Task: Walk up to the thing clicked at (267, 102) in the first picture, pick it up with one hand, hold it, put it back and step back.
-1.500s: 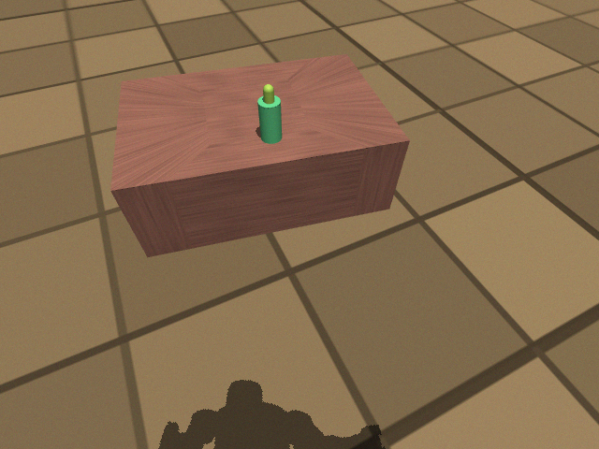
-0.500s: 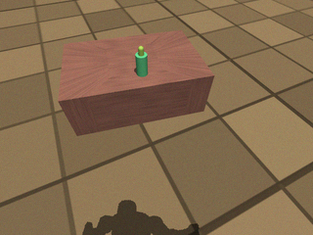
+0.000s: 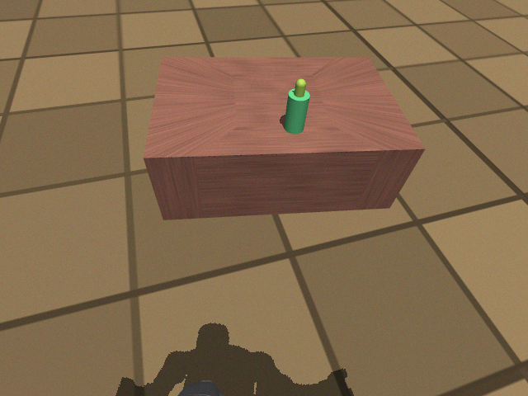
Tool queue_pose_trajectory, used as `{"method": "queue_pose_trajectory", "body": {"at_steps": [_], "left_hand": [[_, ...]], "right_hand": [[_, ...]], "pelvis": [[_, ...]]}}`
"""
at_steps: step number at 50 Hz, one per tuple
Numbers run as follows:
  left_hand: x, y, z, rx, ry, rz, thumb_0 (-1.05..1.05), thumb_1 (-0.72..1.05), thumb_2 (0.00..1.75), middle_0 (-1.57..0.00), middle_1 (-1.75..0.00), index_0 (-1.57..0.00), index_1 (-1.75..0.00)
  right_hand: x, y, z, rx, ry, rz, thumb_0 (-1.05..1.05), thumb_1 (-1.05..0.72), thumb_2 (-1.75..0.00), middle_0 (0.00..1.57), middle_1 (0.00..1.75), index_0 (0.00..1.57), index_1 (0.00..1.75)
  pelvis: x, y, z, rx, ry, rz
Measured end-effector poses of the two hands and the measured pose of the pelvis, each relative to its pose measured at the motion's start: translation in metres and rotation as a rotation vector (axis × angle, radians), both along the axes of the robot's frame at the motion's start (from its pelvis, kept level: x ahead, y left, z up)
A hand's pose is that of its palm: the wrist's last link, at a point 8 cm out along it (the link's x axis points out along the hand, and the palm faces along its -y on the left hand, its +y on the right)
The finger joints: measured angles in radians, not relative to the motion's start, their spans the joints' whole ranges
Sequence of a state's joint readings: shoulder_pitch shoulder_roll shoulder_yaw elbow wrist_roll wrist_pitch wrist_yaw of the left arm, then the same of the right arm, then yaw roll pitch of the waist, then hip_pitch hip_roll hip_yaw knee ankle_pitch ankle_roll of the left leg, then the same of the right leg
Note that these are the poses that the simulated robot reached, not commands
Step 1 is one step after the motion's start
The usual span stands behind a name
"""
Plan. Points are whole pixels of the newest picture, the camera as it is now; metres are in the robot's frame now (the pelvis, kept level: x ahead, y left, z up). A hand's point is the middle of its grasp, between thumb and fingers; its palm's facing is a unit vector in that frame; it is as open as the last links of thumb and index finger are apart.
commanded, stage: walk up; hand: right
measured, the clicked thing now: (297, 105) +1.10 -0.12 -0.25
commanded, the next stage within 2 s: none
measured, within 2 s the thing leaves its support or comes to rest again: neither
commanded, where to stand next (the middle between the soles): +0.62 +0.00 m, yaw +7 degrees
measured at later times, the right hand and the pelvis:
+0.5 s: hand (419, 315) +0.28 -0.29 -0.14, palm faces -0.15 +0.93 -0.34, open 7.4 cm; pelvis +0.21 -0.03 +0.01, yaw +6 degrees
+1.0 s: hand (380, 207) +0.51 -0.25 -0.10, palm faces -0.18 +0.90 -0.41, open 7.4 cm; pelvis +0.39 +0.00 +0.01, yaw +7 degrees
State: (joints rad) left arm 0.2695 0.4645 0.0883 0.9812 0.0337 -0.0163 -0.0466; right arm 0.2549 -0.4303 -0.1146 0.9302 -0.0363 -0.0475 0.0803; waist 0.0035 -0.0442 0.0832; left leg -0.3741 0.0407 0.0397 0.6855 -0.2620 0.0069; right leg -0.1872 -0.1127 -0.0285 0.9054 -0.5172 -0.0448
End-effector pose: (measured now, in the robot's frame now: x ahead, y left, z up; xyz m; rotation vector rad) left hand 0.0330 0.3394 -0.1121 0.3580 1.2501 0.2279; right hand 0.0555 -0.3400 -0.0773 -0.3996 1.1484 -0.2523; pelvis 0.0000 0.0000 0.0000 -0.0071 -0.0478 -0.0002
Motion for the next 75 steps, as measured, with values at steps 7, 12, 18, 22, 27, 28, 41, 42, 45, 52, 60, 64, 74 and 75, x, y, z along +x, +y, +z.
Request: {"method": "queue_pose_trajectory", "body": {"at_steps": [7, 12, 18, 22, 27, 28, 41, 42, 45, 52, 60, 64, 74, 75], "left_hand": [[0.075, -0.002, 0.017, -0.046, -0.099, -0.020, 0.01, 0.90, 0.90, -0.20, -0.30, -0.20, -0.30], [0.123, -0.012, 0.028, -0.055, -0.131, -0.025, 0.01, 0.90, 0.90, -0.20, -0.30, -0.20, -0.30], [0.188, -0.029, 0.035, -0.015, -0.171, -0.022, 0.01, 0.90, 0.90, -0.20, -0.30, -0.20, -0.30], [0.216, -0.042, 0.038, 0.015, -0.238, 0.012, 0.01, 0.90, 0.90, -0.20, -0.30, -0.20, -0.30], [0.220, -0.055, 0.045, 0.001, -0.200, 0.067, 0.01, 0.90, 0.90, -0.20, -0.30, -0.20, -0.30], [0.219, -0.055, 0.046, -0.002, -0.184, 0.074, 0.01, 0.90, 0.90, -0.20, -0.30, -0.20, -0.30], [0.253, -0.022, 0.003, -0.047, -0.014, 0.152, 0.01, 0.90, 0.90, -0.20, -0.30, -0.20, -0.30], [0.262, -0.020, 0.001, -0.049, -0.005, 0.149, 0.01, 0.90, 0.90, -0.20, -0.30, -0.20, -0.30], [0.296, -0.017, 0.003, -0.053, -0.013, 0.129, 0.01, 0.90, 0.90, -0.20, -0.30, -0.20, -0.30], [0.377, -0.020, 0.019, -0.050, -0.079, 0.074, 0.01, 0.90, 0.90, -0.20, -0.30, -0.20, -0.30], [0.460, -0.039, 0.033, 0.039, -0.168, 0.040, 0.01, 0.90, 0.90, -0.20, -0.30, -0.20, -0.30], [0.473, -0.051, 0.044, 0.049, -0.177, 0.068, 0.01, 0.90, 0.90, -0.20, -0.30, -0.20, -0.30], [0.487, -0.048, 0.035, 0.038, -0.058, 0.095, 0.01, 0.90, 0.90, -0.20, -0.30, -0.21, -0.30], [0.490, -0.046, 0.030, 0.033, -0.051, 0.099, 0.01, 0.90, 0.90, -0.20, -0.30, -0.21, -0.30]], "right_hand": [[0.028, 0.034, 0.008, 0.051, 0.029, 0.017, 0.01, -0.90, -0.90, 0.21, 0.30, 0.20, 0.30], [0.061, 0.036, 0.001, 0.086, 0.041, 0.036, 0.01, -0.90, -0.90, 0.21, 0.30, 0.20, 0.30], [0.123, 0.015, -0.021, 0.109, 0.040, 0.055, 0.01, -0.90, -0.90, 0.21, 0.30, 0.20, 0.30], [0.180, 0.002, -0.033, 0.097, 0.050, 0.100, 0.01, -0.90, -0.90, 0.21, 0.30, 0.20, 0.30], [0.256, 0.001, -0.020, 0.099, 0.002, 0.176, 0.01, -0.90, -0.90, 0.21, 0.30, 0.20, 0.30], [0.270, 0.002, -0.016, 0.099, -0.006, 0.189, 0.01, -0.90, -0.90, 0.21, 0.30, 0.20, 0.30], [0.423, 0.039, 0.004, 0.017, -0.102, 0.294, 0.01, -0.90, -0.90, 0.21, 0.30, 0.20, 0.30], [0.430, 0.042, 0.006, 0.021, -0.118, 0.283, 0.01, -0.90, -0.90, 0.21, 0.30, 0.20, 0.30], [0.442, 0.048, 0.013, 0.029, -0.135, 0.254, 0.01, -0.90, -0.90, 0.21, 0.30, 0.20, 0.30], [0.457, 0.035, 0.011, 0.045, -0.084, 0.222, 0.01, -0.90, -0.90, 0.21, 0.30, 0.20, 0.30], [0.492, -0.012, -0.029, 0.063, 0.002, 0.168, 0.01, -0.90, -0.90, 0.21, 0.30, 0.20, 0.30], [0.526, -0.013, -0.032, 0.081, 0.026, 0.180, 0.01, -0.90, -0.90, 0.21, 0.30, 0.20, 0.30], [0.603, 0.011, -0.021, 0.089, 0.005, 0.208, 0.01, -0.90, -0.90, 0.20, 0.30, 0.20, 0.30], [0.609, 0.015, -0.022, 0.083, 0.001, 0.207, 0.01, -0.90, -0.90, 0.20, 0.30, 0.20, 0.30]], "pelvis": [[0.050, 0.007, 0.017, 0.017, -0.008, 0.031], [0.092, 0.003, 0.020, 0.025, -0.008, 0.049], [0.153, -0.017, 0.009, 0.033, 0.001, 0.064], [0.185, -0.029, 0.002, 0.010, -0.009, 0.091], [0.221, -0.031, 0.015, 0.001, -0.005, 0.113], [0.229, -0.031, 0.017, 0.000, -0.002, 0.116], [0.332, 0.002, 0.001, 0.007, 0.009, 0.145], [0.339, 0.004, 0.001, 0.005, 0.007, 0.146], [0.360, 0.004, 0.007, 0.010, 0.002, 0.141], [0.405, -0.005, 0.015, 0.021, 0.002, 0.126], [0.468, -0.036, -0.003, 0.009, -0.005, 0.132], [0.490, -0.040, 0.004, 0.014, -0.009, 0.137], [0.538, -0.030, 0.011, 0.008, 0.005, 0.122], [0.542, -0.027, 0.008, 0.005, 0.005, 0.123]]}}
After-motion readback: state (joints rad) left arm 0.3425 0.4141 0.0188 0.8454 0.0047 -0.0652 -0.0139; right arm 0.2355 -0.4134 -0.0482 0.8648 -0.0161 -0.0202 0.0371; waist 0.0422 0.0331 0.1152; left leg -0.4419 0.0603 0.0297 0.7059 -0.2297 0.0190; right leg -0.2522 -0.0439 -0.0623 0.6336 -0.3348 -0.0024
